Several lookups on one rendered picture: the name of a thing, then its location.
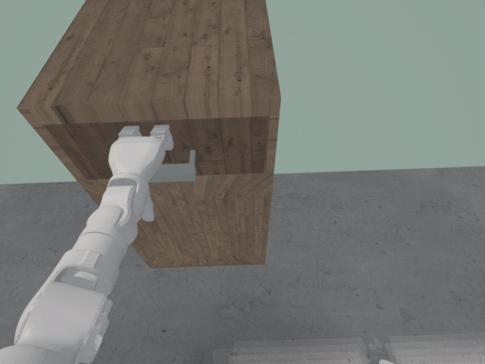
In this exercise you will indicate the handle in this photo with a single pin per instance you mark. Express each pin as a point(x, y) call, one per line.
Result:
point(176, 172)

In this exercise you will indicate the robot left upper arm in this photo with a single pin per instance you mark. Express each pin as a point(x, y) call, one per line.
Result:
point(66, 327)

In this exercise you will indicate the robot left hand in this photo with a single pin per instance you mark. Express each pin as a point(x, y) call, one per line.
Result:
point(140, 155)

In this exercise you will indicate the drawer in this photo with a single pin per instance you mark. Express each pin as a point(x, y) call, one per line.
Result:
point(222, 145)

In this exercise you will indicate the cabinet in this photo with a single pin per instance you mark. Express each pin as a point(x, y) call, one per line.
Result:
point(155, 60)

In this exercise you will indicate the robot left forearm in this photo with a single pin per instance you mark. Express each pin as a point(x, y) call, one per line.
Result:
point(94, 260)

